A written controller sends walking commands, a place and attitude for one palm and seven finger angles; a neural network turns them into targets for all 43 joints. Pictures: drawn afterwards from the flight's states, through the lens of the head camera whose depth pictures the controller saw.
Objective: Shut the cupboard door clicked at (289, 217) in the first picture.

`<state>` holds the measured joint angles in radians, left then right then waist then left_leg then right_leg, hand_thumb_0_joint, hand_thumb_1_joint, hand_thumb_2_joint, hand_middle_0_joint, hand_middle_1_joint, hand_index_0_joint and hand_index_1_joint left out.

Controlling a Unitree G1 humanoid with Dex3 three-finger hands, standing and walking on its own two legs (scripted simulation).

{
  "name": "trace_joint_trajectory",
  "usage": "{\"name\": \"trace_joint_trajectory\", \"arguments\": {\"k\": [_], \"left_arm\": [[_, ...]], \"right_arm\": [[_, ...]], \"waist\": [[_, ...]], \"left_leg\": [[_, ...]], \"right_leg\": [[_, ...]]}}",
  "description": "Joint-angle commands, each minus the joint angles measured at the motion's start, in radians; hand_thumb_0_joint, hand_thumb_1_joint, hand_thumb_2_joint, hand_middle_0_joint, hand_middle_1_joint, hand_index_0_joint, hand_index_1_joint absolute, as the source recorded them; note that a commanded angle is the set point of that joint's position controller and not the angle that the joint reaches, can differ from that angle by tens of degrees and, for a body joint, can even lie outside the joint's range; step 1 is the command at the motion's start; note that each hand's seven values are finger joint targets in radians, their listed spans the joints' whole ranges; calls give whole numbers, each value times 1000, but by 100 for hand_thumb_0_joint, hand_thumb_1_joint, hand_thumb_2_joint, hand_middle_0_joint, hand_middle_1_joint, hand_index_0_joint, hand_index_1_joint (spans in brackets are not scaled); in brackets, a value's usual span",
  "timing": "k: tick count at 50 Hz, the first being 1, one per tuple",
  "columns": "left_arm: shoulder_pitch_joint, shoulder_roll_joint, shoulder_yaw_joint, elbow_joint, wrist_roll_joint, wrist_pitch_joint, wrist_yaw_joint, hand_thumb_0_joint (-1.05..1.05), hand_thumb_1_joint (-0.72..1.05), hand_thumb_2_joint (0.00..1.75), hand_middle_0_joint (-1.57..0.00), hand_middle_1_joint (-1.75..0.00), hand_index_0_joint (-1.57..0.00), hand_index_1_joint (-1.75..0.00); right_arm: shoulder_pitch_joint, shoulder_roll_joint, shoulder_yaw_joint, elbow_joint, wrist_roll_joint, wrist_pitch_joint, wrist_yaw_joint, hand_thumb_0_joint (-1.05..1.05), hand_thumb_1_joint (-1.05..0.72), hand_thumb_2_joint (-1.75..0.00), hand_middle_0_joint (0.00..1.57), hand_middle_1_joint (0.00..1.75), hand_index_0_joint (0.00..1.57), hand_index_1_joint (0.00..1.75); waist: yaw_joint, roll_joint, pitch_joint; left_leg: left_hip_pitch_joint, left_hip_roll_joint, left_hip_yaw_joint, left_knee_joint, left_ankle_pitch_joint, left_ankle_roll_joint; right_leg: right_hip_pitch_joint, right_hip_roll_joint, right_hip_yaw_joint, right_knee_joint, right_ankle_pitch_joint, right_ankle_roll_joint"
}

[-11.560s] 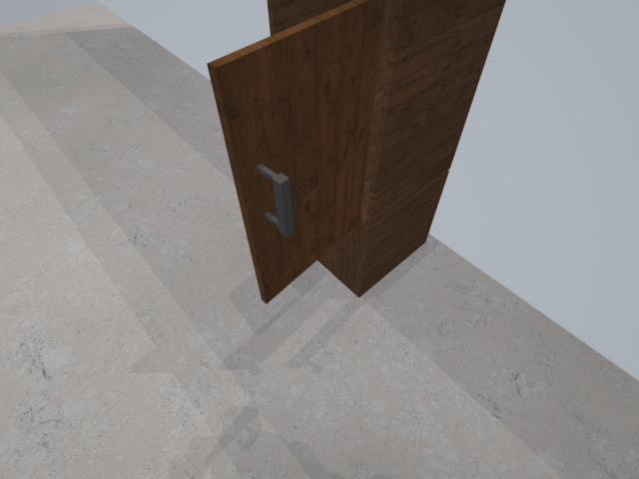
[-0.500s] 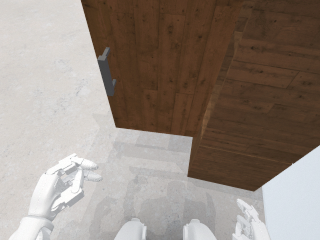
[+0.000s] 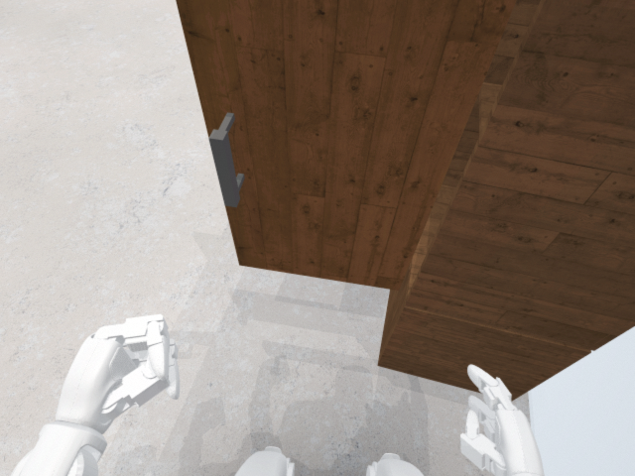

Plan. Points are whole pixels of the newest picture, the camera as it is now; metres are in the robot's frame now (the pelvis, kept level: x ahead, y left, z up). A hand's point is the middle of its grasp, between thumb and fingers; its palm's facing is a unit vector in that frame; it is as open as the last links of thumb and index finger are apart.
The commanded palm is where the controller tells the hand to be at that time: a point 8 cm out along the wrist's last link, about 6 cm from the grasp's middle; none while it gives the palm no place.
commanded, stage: raise the hand and make a fist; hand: left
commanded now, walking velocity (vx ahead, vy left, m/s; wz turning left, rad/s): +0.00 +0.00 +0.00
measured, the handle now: (230, 162) +0.53 +0.18 +0.07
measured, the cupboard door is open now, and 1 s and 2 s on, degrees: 95 95 95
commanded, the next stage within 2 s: bring the fist close to the handle in 0.60 s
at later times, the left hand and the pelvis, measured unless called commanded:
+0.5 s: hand (185, 360) +0.23 +0.16 +0.07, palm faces -0.09 -0.99 -0.04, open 3.1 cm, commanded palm +0.21 +0.22 +0.08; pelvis +0.01 -0.02 +0.01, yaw +0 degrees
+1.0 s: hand (200, 315) +0.28 +0.16 +0.07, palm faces -0.12 -0.99 -0.03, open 3.1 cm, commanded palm +0.27 +0.22 +0.08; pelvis +0.00 -0.02 +0.01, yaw +0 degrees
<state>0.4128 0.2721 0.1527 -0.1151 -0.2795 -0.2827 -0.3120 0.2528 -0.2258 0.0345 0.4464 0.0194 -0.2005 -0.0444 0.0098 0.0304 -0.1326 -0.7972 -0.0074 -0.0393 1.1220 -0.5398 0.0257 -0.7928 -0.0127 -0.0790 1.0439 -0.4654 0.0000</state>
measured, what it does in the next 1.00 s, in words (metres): stands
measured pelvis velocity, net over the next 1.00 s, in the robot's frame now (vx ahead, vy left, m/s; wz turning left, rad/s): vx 0.00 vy -0.02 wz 0.00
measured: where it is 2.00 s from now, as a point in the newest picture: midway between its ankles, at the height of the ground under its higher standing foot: outside the picture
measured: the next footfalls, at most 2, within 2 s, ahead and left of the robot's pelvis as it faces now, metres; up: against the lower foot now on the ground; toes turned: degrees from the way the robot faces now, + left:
none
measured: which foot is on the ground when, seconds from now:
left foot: down 0.00-1.00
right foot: down 0.00-1.00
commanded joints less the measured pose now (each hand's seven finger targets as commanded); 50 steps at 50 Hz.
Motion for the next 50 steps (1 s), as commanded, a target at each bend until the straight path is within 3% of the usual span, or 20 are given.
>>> {"name": "trace_joint_trajectory", "arguments": {"k": [1,4,8,15,16,18,22,24,28,35,37,41,43,45,47,48,50], "left_arm": [[-76,116,82,-199,-34,-60,-16,0,90,90,-130,-150,-130,-150],[-80,131,105,-180,-43,-55,-20,0,90,90,-130,-150,-130,-150],[-96,133,106,-179,-48,-56,-26,0,90,90,-130,-150,-130,-150],[-96,125,105,-124,-56,-64,-32,0,90,90,-130,-150,-130,-150],[-98,128,104,-132,-55,-69,-30,0,90,90,-130,-150,-130,-150],[-99,134,114,-123,-55,-73,-28,0,90,90,-130,-150,-130,-150],[-109,150,127,-132,-54,-94,-23,0,90,90,-130,-150,-130,-150],[-110,129,108,-137,-54,-102,-25,0,90,90,-130,-150,-130,-150],[-108,128,102,-115,-53,-97,-31,0,90,90,-130,-150,-130,-150],[-115,128,103,-132,-53,-98,-29,0,90,90,-130,-150,-130,-150],[-210,142,102,-111,-50,-101,-25,0,90,90,-130,-150,-130,-150],[-349,131,83,-42,-46,-102,-32,0,90,90,-130,-150,-130,-150],[-408,157,106,-5,-42,-91,-35,0,90,90,-130,-150,-130,-150],[-442,131,74,14,-36,-74,-38,0,90,90,-130,-150,-130,-150],[-458,164,103,61,-30,-54,-30,0,90,90,-130,-150,-130,-150],[-505,146,86,51,-27,-50,-28,0,90,90,-130,-150,-130,-150],[-510,168,124,110,-27,-41,-17,0,90,90,-130,-150,-130,-150]], "right_arm": [[-12,-145,-63,-144,11,-51,-21,0,-90,-90,20,30,20,30],[-11,-145,-63,-140,11,-50,-24,0,-90,-90,20,30,20,30],[-13,-143,-61,-134,14,-51,-25,0,-90,-90,20,30,20,30],[-14,-146,-65,-132,17,-52,-28,0,-90,-90,20,30,20,30],[-18,-146,-65,-131,17,-54,-27,0,-90,-90,20,30,20,30],[-16,-144,-65,-131,15,-54,-29,0,-90,-90,20,30,20,30],[-12,-143,-68,-123,13,-55,-29,0,-90,-90,20,30,20,30],[-14,-141,-68,-123,15,-56,-27,0,-90,-90,20,30,20,30],[-15,-143,-68,-123,18,-52,-29,0,-90,-90,20,30,20,30],[-20,-141,-66,-123,19,-53,-31,0,-90,-90,20,30,20,30],[-15,-149,-60,-106,15,-51,-37,0,-90,-90,20,30,20,30],[-16,-156,-58,-86,20,-58,-45,0,-90,-90,20,30,20,30],[-12,-159,-59,-73,22,-57,-50,0,-90,-90,20,30,20,30],[-15,-158,-56,-77,23,-59,-49,0,-90,-90,20,30,20,30],[-6,-164,-55,-69,22,-51,-49,0,-90,-90,20,30,20,30],[-9,-158,-56,-70,21,-50,-47,0,-90,-90,20,30,20,30],[-2,-160,-57,-61,20,-43,-43,0,-90,-90,20,30,20,30]], "waist": [[-19,41,-172],[-15,12,-185],[-14,28,-180],[-13,-19,-151],[-10,9,-148],[-8,-18,-159],[-9,-12,-169],[-12,10,-170],[-17,-21,-156],[-16,9,-167],[-35,-6,-143],[-50,-2,-145],[-42,8,-171],[-40,26,-196],[-31,19,-208],[-37,25,-223],[-27,3,-229]], "left_leg": [[111,-3,-22,-213,283,-23],[102,-4,-15,-210,305,-18],[110,-5,-9,-218,317,-17],[74,-10,3,-223,256,-12],[79,-10,6,-222,258,-12],[63,-11,8,-216,264,-9],[68,-10,11,-206,281,-7],[73,-11,14,-208,271,-9],[64,-10,14,-207,253,-6],[87,-10,12,-214,266,-7],[69,-7,7,-201,252,-4],[66,-5,4,-205,194,-5],[73,-4,2,-209,206,-5],[95,-7,1,-226,224,-5],[103,-5,-2,-236,257,-6],[113,-7,1,-237,271,-5],[108,-7,4,-246,287,-10]], "right_leg": [[158,34,8,-130,189,-30],[199,31,18,-140,219,-29],[219,27,24,-151,235,-30],[234,15,58,-193,156,-22],[231,14,62,-192,160,-24],[250,11,74,-196,161,-22],[252,13,76,-185,192,-22],[246,9,79,-189,182,-20],[240,9,84,-198,156,-18],[234,13,69,-188,185,-19],[208,18,66,-181,169,-19],[168,15,67,-189,94,-16],[186,14,68,-186,108,-20],[202,12,61,-184,139,-20],[221,17,53,-177,179,-24],[224,13,53,-176,203,-20],[246,11,53,-178,226,-19]]}}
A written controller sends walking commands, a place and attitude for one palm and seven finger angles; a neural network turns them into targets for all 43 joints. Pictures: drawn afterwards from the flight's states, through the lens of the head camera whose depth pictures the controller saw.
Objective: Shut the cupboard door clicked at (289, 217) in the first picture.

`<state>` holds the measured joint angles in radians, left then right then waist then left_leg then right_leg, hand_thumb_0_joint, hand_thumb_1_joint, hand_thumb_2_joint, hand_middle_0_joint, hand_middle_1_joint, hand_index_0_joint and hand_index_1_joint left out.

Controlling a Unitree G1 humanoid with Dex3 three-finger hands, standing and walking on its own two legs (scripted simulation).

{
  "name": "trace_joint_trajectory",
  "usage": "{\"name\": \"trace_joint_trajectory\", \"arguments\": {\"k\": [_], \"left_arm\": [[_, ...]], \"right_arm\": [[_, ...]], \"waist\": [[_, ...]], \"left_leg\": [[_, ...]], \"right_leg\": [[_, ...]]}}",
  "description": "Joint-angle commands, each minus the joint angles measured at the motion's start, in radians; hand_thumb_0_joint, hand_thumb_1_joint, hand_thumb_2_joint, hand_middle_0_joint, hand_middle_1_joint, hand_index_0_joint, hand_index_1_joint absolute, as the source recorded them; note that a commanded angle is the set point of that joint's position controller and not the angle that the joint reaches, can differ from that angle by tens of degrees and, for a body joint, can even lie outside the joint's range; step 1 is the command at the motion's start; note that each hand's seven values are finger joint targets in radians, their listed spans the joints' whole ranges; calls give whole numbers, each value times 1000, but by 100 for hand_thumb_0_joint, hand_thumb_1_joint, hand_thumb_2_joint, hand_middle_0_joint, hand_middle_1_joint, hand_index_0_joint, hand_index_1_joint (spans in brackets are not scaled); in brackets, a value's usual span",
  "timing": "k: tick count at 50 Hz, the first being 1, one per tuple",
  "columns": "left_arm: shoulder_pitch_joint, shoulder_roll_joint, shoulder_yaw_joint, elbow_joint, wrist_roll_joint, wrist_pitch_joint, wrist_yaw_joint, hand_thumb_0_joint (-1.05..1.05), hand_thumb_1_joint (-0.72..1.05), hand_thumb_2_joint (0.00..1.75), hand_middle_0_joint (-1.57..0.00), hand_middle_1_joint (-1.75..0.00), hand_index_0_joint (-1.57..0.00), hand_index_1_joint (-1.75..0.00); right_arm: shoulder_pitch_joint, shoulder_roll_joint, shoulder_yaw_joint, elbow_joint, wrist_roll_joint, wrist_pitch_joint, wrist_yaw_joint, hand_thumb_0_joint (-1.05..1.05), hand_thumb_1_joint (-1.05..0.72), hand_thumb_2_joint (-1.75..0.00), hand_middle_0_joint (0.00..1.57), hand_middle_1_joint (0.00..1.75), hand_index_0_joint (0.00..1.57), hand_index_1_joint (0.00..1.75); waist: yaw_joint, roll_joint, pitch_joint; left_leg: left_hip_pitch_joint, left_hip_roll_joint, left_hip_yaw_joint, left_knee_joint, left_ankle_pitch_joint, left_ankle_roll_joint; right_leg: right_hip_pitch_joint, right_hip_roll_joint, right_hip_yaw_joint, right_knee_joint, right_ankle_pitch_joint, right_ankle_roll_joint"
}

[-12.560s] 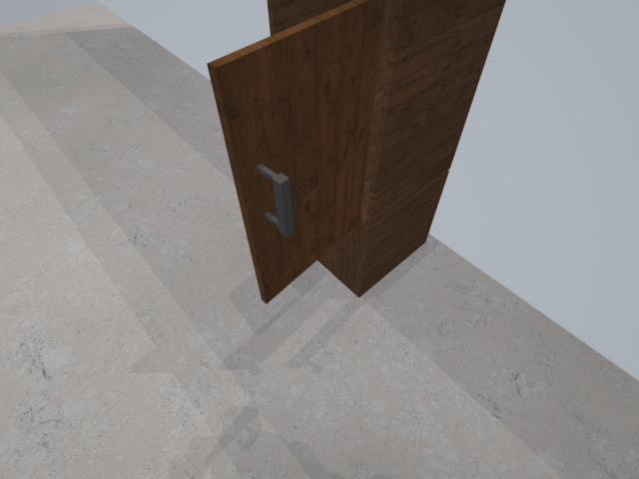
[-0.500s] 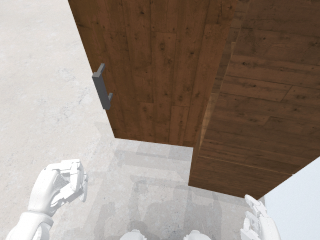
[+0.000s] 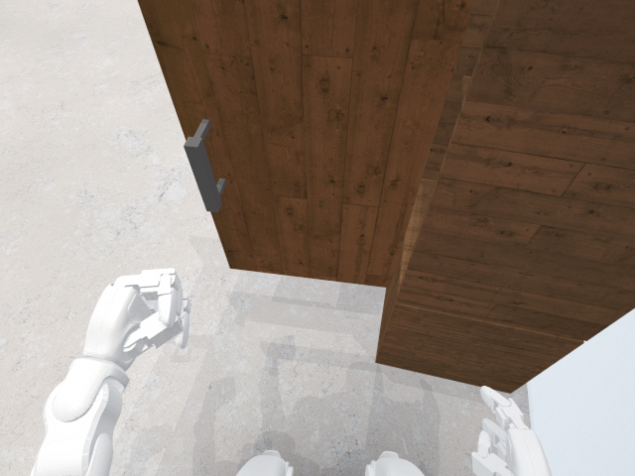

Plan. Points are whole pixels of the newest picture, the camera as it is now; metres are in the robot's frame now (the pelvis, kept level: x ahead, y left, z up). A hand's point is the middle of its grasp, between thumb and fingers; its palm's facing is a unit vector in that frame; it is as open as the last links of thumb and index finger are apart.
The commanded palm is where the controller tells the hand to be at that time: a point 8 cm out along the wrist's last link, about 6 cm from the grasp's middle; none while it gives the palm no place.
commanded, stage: bring the fist close to the handle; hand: left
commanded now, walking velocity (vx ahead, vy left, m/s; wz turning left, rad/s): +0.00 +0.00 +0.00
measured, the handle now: (209, 167) +0.53 +0.20 +0.07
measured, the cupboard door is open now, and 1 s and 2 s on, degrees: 95 95 82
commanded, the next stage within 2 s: push the door shut along its arc in 1.10 s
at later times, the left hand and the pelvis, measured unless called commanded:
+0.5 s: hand (194, 249) +0.38 +0.18 +0.07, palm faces -0.11 -0.99 -0.02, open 3.1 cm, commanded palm +0.37 +0.24 +0.07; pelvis +0.00 +0.00 +0.01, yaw -1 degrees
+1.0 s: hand (204, 220) +0.43 +0.18 +0.07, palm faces -0.10 -0.99 +0.00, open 3.1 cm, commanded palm +0.41 +0.23 +0.07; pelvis +0.00 +0.01 +0.00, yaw -2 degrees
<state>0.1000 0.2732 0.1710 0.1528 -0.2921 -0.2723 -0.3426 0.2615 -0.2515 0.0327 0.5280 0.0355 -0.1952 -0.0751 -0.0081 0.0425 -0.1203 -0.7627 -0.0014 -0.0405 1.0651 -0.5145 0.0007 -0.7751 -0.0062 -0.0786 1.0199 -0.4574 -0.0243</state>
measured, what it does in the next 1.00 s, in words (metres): stands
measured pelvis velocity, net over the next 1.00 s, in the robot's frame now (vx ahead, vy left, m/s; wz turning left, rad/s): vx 0.00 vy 0.01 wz -0.04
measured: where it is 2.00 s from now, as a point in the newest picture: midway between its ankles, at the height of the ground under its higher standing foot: outside the picture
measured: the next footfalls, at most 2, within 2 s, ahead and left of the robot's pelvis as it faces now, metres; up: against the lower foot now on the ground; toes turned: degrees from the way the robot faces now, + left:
none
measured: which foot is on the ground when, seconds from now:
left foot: down 0.00-1.00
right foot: down 0.00-1.00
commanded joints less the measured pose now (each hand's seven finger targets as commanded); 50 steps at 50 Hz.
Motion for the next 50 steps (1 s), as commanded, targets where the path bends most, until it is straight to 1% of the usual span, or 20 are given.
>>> {"name": "trace_joint_trajectory", "arguments": {"k": [1,6,12,13,15,17,20,22,27,29,30,33,34,35,37,39,40,42,45,50], "left_arm": [[-205,160,102,-134,-11,-49,17,0,90,90,-130,-150,-130,-150],[-336,180,117,-34,1,-65,22,0,90,90,-130,-150,-130,-150],[-465,201,123,31,5,-98,11,0,90,90,-130,-150,-130,-150],[-492,175,101,42,5,-99,9,0,90,90,-130,-150,-130,-150],[-574,203,121,113,9,-103,10,0,90,90,-130,-150,-130,-150],[-619,232,139,156,16,-109,8,0,90,90,-130,-150,-130,-150],[-717,210,113,202,22,-116,5,0,90,90,-130,-150,-130,-150],[-751,245,135,248,29,-121,7,0,90,90,-130,-150,-130,-150],[-895,281,160,386,43,-126,8,0,90,90,-130,-150,-130,-150],[-970,282,153,426,55,-132,5,0,90,90,-130,-150,-130,-150],[-982,299,169,446,58,-137,6,0,90,90,-130,-150,-130,-150],[-1025,342,200,489,67,-148,-1,0,90,90,-130,-150,-130,-150],[-1030,323,190,521,66,-148,-5,0,90,90,-130,-150,-130,-150],[-1053,347,210,538,69,-151,-4,0,90,90,-130,-150,-130,-150],[-963,368,245,569,65,-151,-17,0,90,90,-130,-150,-130,-150],[-953,343,223,573,63,-149,-30,0,90,90,-130,-150,-130,-150],[-953,367,239,567,65,-151,-31,0,90,90,-130,-150,-130,-150],[-978,337,210,520,59,-160,-34,0,90,90,-130,-150,-130,-150],[-1023,322,195,493,55,-173,-20,0,90,90,-130,-150,-130,-150],[-1051,320,188,511,70,-188,5,0,90,90,-130,-150,-130,-150]], "right_arm": [[-8,-134,-56,-143,5,-43,-10,0,-90,-90,20,30,20,30],[-2,-139,-58,-128,4,-21,-1,0,-90,-90,20,30,20,30],[18,-144,-65,-106,2,-2,3,0,-90,-90,20,30,20,30],[21,-139,-65,-101,3,1,5,0,-90,-90,20,30,20,30],[31,-147,-67,-78,4,8,3,0,-90,-90,20,30,20,30],[36,-152,-66,-69,3,19,1,0,-90,-90,20,30,20,30],[43,-147,-67,-60,4,27,3,0,-90,-90,20,30,20,30],[55,-154,-67,-51,2,37,2,0,-90,-90,20,30,20,30],[82,-159,-66,-25,0,60,5,0,-90,-90,20,30,20,30],[89,-155,-66,-19,1,69,8,0,-90,-90,20,30,20,30],[99,-158,-69,-15,-1,72,9,0,-90,-90,20,30,20,30],[119,-160,-70,-8,-4,87,13,0,-90,-90,20,30,20,30],[125,-157,-70,-6,-5,91,16,0,-90,-90,20,30,20,30],[135,-161,-71,1,-7,96,17,0,-90,-90,20,30,20,30],[144,-166,-75,-17,-8,106,22,0,-90,-90,20,30,20,30],[145,-161,-73,-24,-6,119,27,0,-90,-90,20,30,20,30],[146,-165,-76,-27,-5,124,28,0,-90,-90,20,30,20,30],[145,-162,-77,-37,-3,129,29,0,-90,-90,20,30,20,30],[153,-162,-82,-23,-3,132,26,0,-90,-90,20,30,20,30],[150,-160,-80,-7,-5,133,21,0,-90,-90,20,30,20,30]], "waist": [[-12,-26,-234],[-19,-21,-222],[-17,8,-285],[-28,4,-287],[-43,-43,-268],[-37,-16,-269],[-49,-3,-292],[-45,7,-305],[-61,-22,-320],[-71,1,-334],[-69,-17,-351],[-64,23,-397],[-72,1,-391],[-74,-12,-395],[-47,-4,-419],[-56,-32,-395],[-51,-19,-386],[-59,18,-388],[-76,-10,-391],[-81,23,-372]], "left_leg": [[73,-11,9,-194,264,15],[61,-11,17,-202,254,14],[99,-7,15,-201,320,13],[104,-6,18,-202,324,14],[76,-4,17,-199,279,15],[73,-5,18,-198,283,15],[89,-5,18,-201,283,15],[92,-3,12,-199,296,14],[61,-3,13,-186,277,17],[63,-2,16,-182,276,17],[64,-1,16,-177,293,18],[73,1,16,-165,345,16],[64,0,22,-160,344,18],[47,2,21,-158,346,19],[44,-3,28,-159,370,20],[19,-2,37,-166,357,22],[15,0,37,-173,340,21],[56,0,31,-178,355,22],[80,6,24,-184,338,22],[86,3,21,-192,290,20]], "right_leg": [[224,5,51,-158,223,7],[222,1,60,-164,222,7],[242,3,61,-144,295,0],[238,2,61,-149,306,3],[220,1,65,-157,265,8],[224,1,70,-152,268,2],[209,0,69,-155,268,4],[210,4,67,-147,276,-1],[200,5,73,-144,269,2],[184,3,76,-142,271,3],[193,5,78,-139,290,3],[198,6,78,-120,341,0],[199,8,82,-125,347,4],[206,8,82,-121,355,5],[240,12,84,-119,379,-2],[247,10,87,-129,384,5],[242,11,87,-133,365,4],[220,17,78,-131,357,-2],[198,19,74,-144,334,4],[173,17,73,-152,282,3]]}}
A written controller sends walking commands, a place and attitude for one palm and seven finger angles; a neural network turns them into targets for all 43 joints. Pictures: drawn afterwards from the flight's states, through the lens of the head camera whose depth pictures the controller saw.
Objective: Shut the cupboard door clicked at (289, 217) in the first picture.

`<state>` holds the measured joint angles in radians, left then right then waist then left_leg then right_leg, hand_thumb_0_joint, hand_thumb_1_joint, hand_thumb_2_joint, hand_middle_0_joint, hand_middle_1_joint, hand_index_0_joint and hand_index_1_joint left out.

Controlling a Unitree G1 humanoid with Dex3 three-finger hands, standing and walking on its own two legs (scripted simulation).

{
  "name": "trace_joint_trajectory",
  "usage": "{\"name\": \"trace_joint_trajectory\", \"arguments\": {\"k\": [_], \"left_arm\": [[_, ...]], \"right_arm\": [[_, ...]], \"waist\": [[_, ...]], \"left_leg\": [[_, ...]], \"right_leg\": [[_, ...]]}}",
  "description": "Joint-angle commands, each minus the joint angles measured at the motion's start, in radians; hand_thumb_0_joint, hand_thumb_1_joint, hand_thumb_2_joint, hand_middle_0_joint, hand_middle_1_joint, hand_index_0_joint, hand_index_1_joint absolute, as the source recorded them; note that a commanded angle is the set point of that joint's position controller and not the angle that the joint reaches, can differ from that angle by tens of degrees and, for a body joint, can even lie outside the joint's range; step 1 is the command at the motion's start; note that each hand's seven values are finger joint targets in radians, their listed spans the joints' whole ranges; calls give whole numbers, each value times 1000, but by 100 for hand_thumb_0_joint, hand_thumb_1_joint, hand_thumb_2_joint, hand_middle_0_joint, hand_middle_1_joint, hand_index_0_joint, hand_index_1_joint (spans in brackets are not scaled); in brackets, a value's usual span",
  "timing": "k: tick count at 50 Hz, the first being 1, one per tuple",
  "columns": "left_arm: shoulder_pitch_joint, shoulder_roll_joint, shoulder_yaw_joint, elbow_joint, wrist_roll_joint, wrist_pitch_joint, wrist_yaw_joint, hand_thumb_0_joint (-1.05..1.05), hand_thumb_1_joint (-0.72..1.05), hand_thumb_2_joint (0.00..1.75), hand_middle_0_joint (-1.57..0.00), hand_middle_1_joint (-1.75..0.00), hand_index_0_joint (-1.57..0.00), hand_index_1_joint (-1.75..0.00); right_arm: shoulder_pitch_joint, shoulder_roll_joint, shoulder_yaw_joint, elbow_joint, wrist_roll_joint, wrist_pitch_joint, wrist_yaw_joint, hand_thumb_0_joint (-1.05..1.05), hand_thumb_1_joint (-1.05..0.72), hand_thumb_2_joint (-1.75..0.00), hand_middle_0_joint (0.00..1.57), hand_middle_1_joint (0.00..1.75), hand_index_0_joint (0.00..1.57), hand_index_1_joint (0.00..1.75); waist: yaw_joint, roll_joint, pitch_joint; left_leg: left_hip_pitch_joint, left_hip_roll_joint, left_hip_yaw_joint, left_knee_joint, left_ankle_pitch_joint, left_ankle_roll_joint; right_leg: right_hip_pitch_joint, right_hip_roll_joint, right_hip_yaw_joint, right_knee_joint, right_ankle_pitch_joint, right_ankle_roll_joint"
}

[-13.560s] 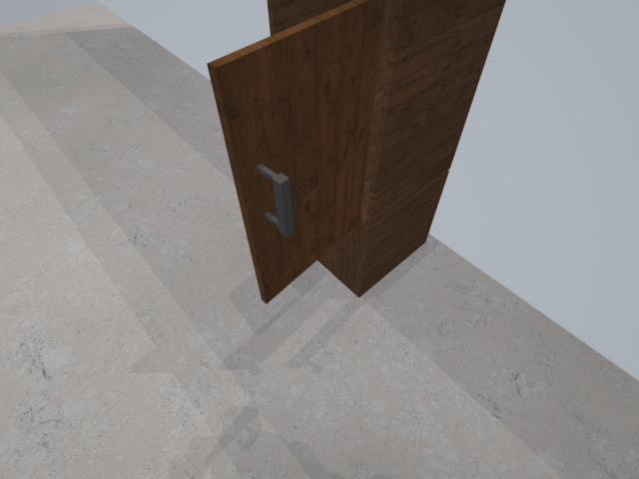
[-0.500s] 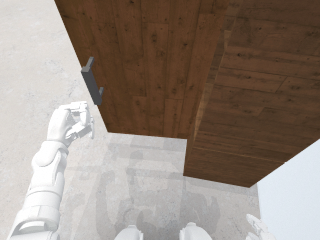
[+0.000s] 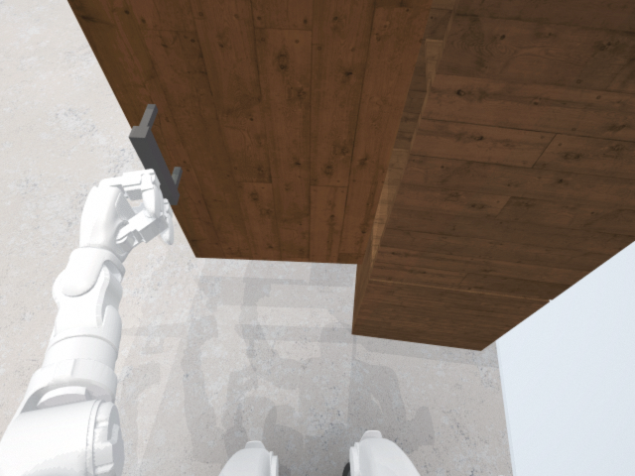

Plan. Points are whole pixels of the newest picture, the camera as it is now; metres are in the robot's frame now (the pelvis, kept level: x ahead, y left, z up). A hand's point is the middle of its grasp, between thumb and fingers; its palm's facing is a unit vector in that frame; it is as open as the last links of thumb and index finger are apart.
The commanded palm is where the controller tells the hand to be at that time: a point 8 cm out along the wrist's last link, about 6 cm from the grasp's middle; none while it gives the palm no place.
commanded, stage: bring the fist close to the handle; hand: left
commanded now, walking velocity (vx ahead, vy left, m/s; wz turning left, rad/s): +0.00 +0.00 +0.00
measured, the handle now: (161, 157) +0.52 +0.21 +0.06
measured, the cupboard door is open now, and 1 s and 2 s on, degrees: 95 82 69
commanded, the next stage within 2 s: push the door shut along its arc in 0.10 s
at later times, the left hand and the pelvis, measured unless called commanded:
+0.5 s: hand (172, 194) +0.46 +0.19 +0.06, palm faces -0.12 -0.99 -0.01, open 3.1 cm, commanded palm +0.45 +0.23 +0.06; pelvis +0.00 +0.00 -0.01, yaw +1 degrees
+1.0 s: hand (194, 160) +0.51 +0.17 +0.06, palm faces -0.25 -0.97 +0.00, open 3.1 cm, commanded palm +0.52 +0.21 +0.06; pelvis -0.01 +0.00 -0.02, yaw +0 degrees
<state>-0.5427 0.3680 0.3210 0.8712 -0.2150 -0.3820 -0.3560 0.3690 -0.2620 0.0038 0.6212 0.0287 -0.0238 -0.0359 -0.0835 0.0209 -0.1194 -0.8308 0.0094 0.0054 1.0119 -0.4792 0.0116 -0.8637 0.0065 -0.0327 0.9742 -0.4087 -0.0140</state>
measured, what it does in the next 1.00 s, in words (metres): stands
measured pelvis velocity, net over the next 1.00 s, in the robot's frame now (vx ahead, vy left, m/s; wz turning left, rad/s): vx -0.01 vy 0.00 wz -0.01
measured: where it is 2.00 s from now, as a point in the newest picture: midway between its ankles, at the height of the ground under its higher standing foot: outside the picture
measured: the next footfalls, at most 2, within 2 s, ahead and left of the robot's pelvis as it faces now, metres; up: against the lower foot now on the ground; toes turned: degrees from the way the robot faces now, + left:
none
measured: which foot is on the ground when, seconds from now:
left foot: down 0.00-1.00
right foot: down 0.00-1.00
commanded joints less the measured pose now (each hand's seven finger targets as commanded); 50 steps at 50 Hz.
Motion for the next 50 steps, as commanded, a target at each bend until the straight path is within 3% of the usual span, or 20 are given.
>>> {"name": "trace_joint_trajectory", "arguments": {"k": [1,4,8,11,14,17,18,21,23,27,31,33,37,38,41,43,44,45,47,50], "left_arm": [[-416,243,51,-200,-3,-81,23,0,90,90,-130,-150,-130,-150],[-430,214,20,-195,6,-82,27,0,90,90,-130,-150,-130,-150],[-409,262,65,-149,5,-75,28,0,90,90,-130,-150,-130,-150],[-417,232,31,-139,12,-73,19,0,90,90,-130,-150,-130,-150],[-523,234,6,-116,18,-78,0,0,90,90,-130,-150,-130,-150],[-601,228,-9,-89,14,-79,-18,0,90,90,-130,-150,-130,-150],[-621,261,10,-59,20,-76,-21,0,90,90,-130,-150,-130,-150],[-658,261,4,-25,26,-65,-32,0,90,90,-130,-150,-130,-150],[-695,314,38,-28,27,-66,-42,0,90,90,-130,-150,-130,-150],[-741,268,-19,-6,34,-59,-68,0,90,90,-130,-150,-130,-150],[-776,309,3,25,35,-40,-83,0,90,90,-130,-150,-130,-150],[-810,365,34,24,40,-39,-93,0,90,90,-130,-150,-130,-150],[-888,328,-15,79,48,-21,-103,0,90,90,-130,-150,-130,-150],[-921,382,18,65,55,-23,-104,0,90,90,-130,-150,-130,-150],[-935,350,-18,98,65,-7,-116,0,90,90,-130,-150,-130,-150],[-963,405,16,109,66,-5,-126,0,90,90,-130,-150,-130,-150],[-985,375,-13,104,68,3,-131,0,90,90,-130,-150,-130,-150],[-996,403,11,103,71,5,-132,0,90,90,-130,-150,-130,-150],[-1002,387,-1,117,63,13,-139,0,90,90,-130,-150,-130,-150],[-1015,464,41,147,86,32,-138,0,90,90,-130,-150,-130,-150]], "right_arm": [[45,-152,-51,-95,1,-37,-19,0,-90,-90,20,30,20,30],[43,-147,-49,-96,-1,-35,-17,0,-90,-90,20,30,20,30],[42,-152,-44,-101,-1,-28,-16,0,-90,-90,20,30,20,30],[38,-149,-44,-109,-1,-26,-11,0,-90,-90,20,30,20,30],[47,-155,-43,-95,0,-23,-15,0,-90,-90,20,30,20,30],[54,-158,-41,-84,-2,-25,-18,0,-90,-90,20,30,20,30],[60,-164,-41,-73,-2,-24,-20,0,-90,-90,20,30,20,30],[69,-166,-40,-69,-3,-23,-19,0,-90,-90,20,30,20,30],[78,-172,-39,-62,-5,-20,-21,0,-90,-90,20,30,20,30],[92,-170,-37,-59,-7,-19,-17,0,-90,-90,20,30,20,30],[105,-179,-38,-47,-6,-14,-17,0,-90,-90,20,30,20,30],[116,-186,-35,-45,-7,-12,-19,0,-90,-90,20,30,20,30],[127,-187,-30,-35,-9,-15,-18,0,-90,-90,20,30,20,30],[137,-195,-33,-28,-9,-14,-20,0,-90,-90,20,30,20,30],[145,-192,-31,-27,-13,-19,-15,0,-90,-90,20,30,20,30],[162,-203,-30,-21,-13,-18,-19,0,-90,-90,20,30,20,30],[161,-197,-29,-19,-14,-21,-17,0,-90,-90,20,30,20,30],[170,-201,-30,-18,-17,-21,-17,0,-90,-90,20,30,20,30],[177,-199,-26,-20,-18,-24,-16,0,-90,-90,20,30,20,30],[187,-205,-24,-20,-18,-19,-17,0,-90,-90,20,30,20,30]], "waist": [[-8,33,-367],[-10,61,-388],[2,40,-375],[-6,51,-363],[-39,32,-367],[-53,71,-381],[-55,55,-383],[-69,39,-402],[-64,78,-454],[-87,97,-449],[-99,67,-458],[-94,98,-479],[-136,98,-413],[-135,103,-449],[-145,123,-458],[-142,136,-491],[-157,157,-493],[-149,146,-504],[-158,150,-496],[-160,124,-492]], "left_leg": [[152,-7,-27,-139,251,10],[183,-6,-31,-139,279,7],[151,-7,-28,-139,276,8],[147,-7,-23,-137,271,6],[163,-1,-39,-121,280,9],[179,-3,-42,-101,296,9],[176,1,-50,-100,295,7],[160,-1,-49,-83,305,12],[177,-1,-51,-69,337,10],[194,0,-59,-57,350,12],[159,1,-55,-48,325,18],[157,2,-58,-42,340,17],[125,1,-63,-29,277,23],[135,7,-68,-27,285,22],[134,5,-68,-14,285,23],[157,9,-78,-7,318,20],[161,9,-74,3,320,24],[156,9,-78,3,322,22],[155,7,-76,9,339,24],[95,11,-68,20,318,27]], "right_leg": [[256,4,27,-108,228,-7],[248,6,22,-100,247,-9],[268,5,24,-97,255,-11],[258,5,24,-99,253,-10],[215,8,20,-88,252,-10],[183,8,22,-79,257,-13],[173,8,21,-76,252,-13],[167,8,24,-70,262,-9],[175,7,27,-56,287,-12],[130,14,19,-49,278,-15],[142,14,26,-59,271,-11],[138,14,27,-47,281,-14],[70,22,22,-54,213,-15],[72,21,25,-50,216,-13],[51,23,22,-48,205,-14],[38,25,16,-35,217,-19],[21,26,18,-36,217,-17],[30,25,17,-34,216,-17],[27,31,11,-29,230,-20],[46,31,18,-26,230,-15]]}}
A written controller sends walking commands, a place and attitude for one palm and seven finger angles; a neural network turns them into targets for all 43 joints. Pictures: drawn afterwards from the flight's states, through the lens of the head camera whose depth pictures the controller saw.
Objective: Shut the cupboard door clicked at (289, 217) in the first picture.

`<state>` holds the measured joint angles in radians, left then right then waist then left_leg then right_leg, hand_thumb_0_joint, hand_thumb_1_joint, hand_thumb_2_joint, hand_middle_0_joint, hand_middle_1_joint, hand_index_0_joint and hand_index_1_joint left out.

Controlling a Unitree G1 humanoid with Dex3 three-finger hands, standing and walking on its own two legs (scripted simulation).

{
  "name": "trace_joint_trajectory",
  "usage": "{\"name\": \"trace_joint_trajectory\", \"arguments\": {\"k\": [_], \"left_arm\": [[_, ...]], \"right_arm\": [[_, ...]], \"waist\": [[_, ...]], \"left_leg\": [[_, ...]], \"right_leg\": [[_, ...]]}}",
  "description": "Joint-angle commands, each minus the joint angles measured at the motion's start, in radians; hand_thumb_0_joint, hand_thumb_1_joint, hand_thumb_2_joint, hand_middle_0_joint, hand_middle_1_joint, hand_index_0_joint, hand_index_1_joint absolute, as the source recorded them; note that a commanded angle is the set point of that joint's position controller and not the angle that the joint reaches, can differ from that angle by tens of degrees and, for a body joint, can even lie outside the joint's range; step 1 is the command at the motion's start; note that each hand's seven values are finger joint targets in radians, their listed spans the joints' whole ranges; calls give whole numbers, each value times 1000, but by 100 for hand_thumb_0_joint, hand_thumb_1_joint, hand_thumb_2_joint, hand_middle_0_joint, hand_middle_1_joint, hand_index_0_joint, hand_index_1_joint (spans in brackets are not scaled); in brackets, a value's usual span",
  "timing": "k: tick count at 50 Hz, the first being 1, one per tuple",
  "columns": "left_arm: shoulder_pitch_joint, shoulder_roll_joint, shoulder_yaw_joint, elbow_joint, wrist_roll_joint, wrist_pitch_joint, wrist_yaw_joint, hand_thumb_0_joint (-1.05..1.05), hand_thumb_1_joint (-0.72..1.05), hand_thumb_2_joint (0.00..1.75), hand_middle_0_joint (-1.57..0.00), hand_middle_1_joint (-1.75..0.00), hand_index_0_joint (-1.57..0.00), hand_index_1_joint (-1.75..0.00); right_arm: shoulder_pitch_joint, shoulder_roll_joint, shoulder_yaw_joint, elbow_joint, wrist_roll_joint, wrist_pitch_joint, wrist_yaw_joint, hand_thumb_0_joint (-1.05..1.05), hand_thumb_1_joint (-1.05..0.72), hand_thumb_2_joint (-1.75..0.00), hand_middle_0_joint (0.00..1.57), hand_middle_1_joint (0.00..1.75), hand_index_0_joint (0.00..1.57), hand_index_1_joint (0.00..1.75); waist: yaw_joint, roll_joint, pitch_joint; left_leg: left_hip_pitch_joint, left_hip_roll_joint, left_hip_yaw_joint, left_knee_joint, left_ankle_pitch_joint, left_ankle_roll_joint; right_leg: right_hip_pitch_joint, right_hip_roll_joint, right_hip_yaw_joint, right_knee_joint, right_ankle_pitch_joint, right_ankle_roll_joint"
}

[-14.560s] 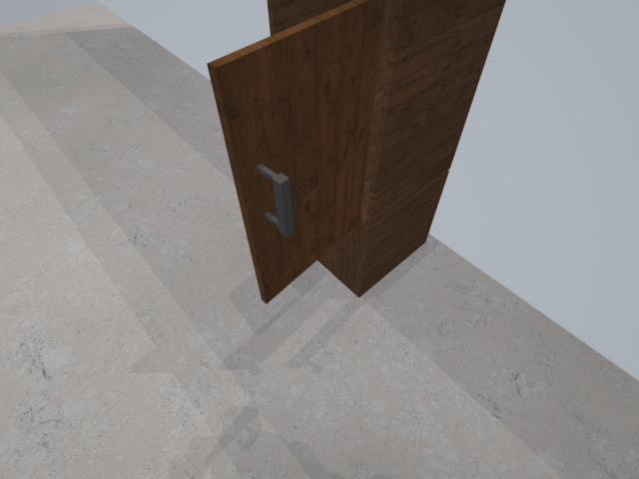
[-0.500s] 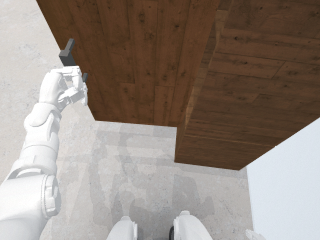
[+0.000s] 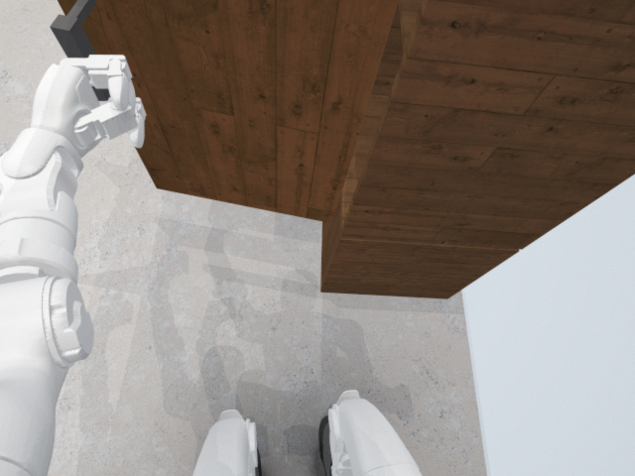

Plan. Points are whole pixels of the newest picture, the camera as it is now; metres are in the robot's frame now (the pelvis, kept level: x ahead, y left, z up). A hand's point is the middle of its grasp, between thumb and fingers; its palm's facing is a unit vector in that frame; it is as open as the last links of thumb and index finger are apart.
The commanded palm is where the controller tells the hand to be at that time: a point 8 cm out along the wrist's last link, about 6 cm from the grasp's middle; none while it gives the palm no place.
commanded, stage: push the door shut along its arc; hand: left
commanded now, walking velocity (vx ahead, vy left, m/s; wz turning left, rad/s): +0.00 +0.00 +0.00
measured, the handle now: (100, 62) +0.60 +0.21 +0.09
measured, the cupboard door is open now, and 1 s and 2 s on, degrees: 82 69 68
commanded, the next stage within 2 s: pull the fist back off the door in 0.80 s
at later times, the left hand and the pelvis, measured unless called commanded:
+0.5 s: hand (156, 84) +0.56 +0.14 +0.09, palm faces -0.35 -0.94 +0.00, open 3.1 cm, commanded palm +0.58 +0.17 +0.09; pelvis +0.00 +0.01 -0.01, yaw -1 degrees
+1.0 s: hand (185, 47) +0.62 +0.11 +0.09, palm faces -0.18 -0.98 +0.11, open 2.8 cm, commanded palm +0.61 +0.13 +0.09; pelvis +0.00 +0.00 -0.03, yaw -2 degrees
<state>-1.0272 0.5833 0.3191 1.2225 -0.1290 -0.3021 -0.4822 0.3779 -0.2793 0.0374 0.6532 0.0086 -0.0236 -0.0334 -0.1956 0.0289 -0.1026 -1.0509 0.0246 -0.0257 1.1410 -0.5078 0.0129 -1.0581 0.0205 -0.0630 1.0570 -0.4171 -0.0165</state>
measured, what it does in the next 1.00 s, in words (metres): stands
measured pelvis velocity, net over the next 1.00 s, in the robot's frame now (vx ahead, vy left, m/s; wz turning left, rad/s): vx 0.00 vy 0.00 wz -0.04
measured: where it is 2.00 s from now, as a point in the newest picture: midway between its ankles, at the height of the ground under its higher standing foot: outside the picture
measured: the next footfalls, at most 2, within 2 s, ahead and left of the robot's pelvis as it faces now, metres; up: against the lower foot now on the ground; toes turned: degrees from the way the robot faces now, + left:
none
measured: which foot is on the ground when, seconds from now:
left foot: down 0.00-1.00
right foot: down 0.00-1.00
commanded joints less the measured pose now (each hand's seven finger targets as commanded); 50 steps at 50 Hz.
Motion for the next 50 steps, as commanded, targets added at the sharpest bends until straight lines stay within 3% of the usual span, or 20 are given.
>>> {"name": "trace_joint_trajectory", "arguments": {"k": [1,2,4,8,10,14,18,24,26,29,34,37,38,41,45,46,47,48,49,50], "left_arm": [[-547,230,20,-213,8,-47,-12,0,90,90,-130,-150,-130,-150],[-548,210,14,-207,0,-45,-13,0,90,90,-130,-150,-130,-150],[-563,247,30,-197,11,-39,-16,0,90,90,-130,-150,-130,-150],[-623,249,19,-219,14,-35,-30,0,90,90,-130,-150,-130,-150],[-608,232,14,-195,13,-20,-38,0,90,90,-130,-150,-130,-150],[-628,297,54,-167,21,-6,-38,0,90,90,-130,-150,-130,-150],[-654,265,24,-201,27,-14,-44,0,90,90,-130,-150,-130,-150],[-760,203,-35,-157,35,13,-41,0,90,90,-130,-150,-130,-150],[-781,229,-22,-133,43,23,-34,0,90,90,-130,-150,-130,-150],[-801,233,-18,-135,53,23,-27,0,90,90,-130,-150,-130,-150],[-786,253,-6,-60,85,53,-14,0,90,90,-130,-150,-130,-150],[-833,316,17,-53,104,52,-5,0,90,90,-130,-150,-130,-150],[-849,335,19,-63,114,51,-8,0,90,90,-130,-150,-130,-150],[-887,289,-23,-75,119,62,-19,0,90,90,-130,-150,-130,-150],[-940,260,-53,-49,118,90,-31,0,90,90,-130,-150,-130,-150],[-911,343,200,-65,42,106,160,0,90,90,-130,-150,-130,-150],[-845,318,165,-39,69,110,246,0,90,90,-130,-150,-130,-150],[-838,261,165,-82,69,102,321,0,90,90,-130,-150,-130,-150],[-815,181,132,-113,92,86,396,0,90,90,-130,-150,-130,-150],[-806,143,98,-150,133,60,458,0,90,90,-130,-150,-130,-150]], "right_arm": [[178,-185,-58,-55,0,-20,-17,0,-90,-90,20,30,20,30],[183,-182,-57,-57,1,-22,-17,0,-90,-90,20,30,20,30],[191,-190,-59,-49,-3,-18,-18,0,-90,-90,20,30,20,30],[201,-191,-60,-43,-6,-20,-19,0,-90,-90,20,30,20,30],[204,-192,-61,-39,-9,-20,-19,0,-90,-90,20,30,20,30],[212,-194,-54,-43,-12,-19,-23,0,-90,-90,20,30,20,30],[214,-191,-59,-40,-14,-21,-23,0,-90,-90,20,30,20,30],[223,-196,-58,-15,-19,-25,-27,0,-90,-90,20,30,20,30],[228,-199,-53,-13,-22,-26,-29,0,-90,-90,20,30,20,30],[236,-197,-53,-9,-28,-30,-27,0,-90,-90,20,30,20,30],[242,-195,-46,-21,-33,-18,-23,0,-90,-90,20,30,20,30],[252,-189,-35,-32,-32,-15,-26,0,-90,-90,20,30,20,30],[256,-192,-38,-32,-33,-13,-27,0,-90,-90,20,30,20,30],[255,-189,-44,-21,-35,-13,-22,0,-90,-90,20,30,20,30],[264,-193,-42,-2,-33,-15,-23,0,-90,-90,20,30,20,30],[334,-175,-19,-45,-58,-21,-8,0,-90,-90,20,30,20,30],[331,-177,-15,-46,-61,-24,11,0,-90,-90,20,30,20,30],[342,-170,-26,-53,-75,-20,30,0,-90,-90,20,30,20,30],[346,-159,-33,-61,-84,-17,49,0,-90,-90,20,30,20,30],[348,-154,-38,-61,-96,-13,68,0,-90,-90,20,30,20,30]], "waist": [[-50,145,-517],[-52,162,-523],[-57,150,-521],[-64,204,-569],[-71,183,-554],[-68,169,-547],[-74,198,-584],[-120,212,-534],[-128,196,-524],[-122,244,-578],[-134,193,-539],[-147,169,-535],[-150,166,-568],[-159,223,-596],[-186,226,-587],[-124,267,-597],[-120,263,-622],[-125,218,-632],[-125,217,-619],[-123,234,-620]], "left_leg": [[324,-6,-38,-106,352,26],[348,-6,-39,-101,371,24],[347,0,-44,-96,374,23],[402,3,-52,-85,421,18],[401,4,-54,-81,423,19],[350,3,-49,-71,418,21],[403,6,-53,-62,466,16],[431,11,-76,-53,453,14],[395,10,-71,-44,431,18],[443,12,-83,-33,491,9],[338,6,-62,-10,457,19],[241,-3,-41,7,409,32],[247,1,-44,12,415,32],[276,1,-44,26,427,29],[287,5,-53,42,425,32],[224,22,-69,15,427,26],[237,24,-77,0,437,17],[242,26,-78,0,458,15],[256,25,-75,-8,462,12],[263,21,-65,-6,456,12]], "right_leg": [[230,18,49,-106,240,-14],[210,22,42,-99,245,-17],[202,22,41,-101,244,-15],[167,24,34,-88,259,-18],[155,26,30,-92,258,-17],[176,28,30,-81,267,-19],[154,29,27,-73,294,-18],[48,31,10,-75,241,-19],[50,32,9,-70,233,-20],[26,32,2,-50,249,-25],[48,35,4,-39,264,-20],[106,38,14,-30,280,-18],[112,37,18,-25,287,-15],[88,39,15,-20,292,-18],[31,43,5,-16,275,-18],[79,31,13,-28,274,-15],[82,32,8,-21,261,-12],[97,27,6,-20,287,-5],[92,27,5,-27,291,0],[90,26,8,-32,290,2]]}}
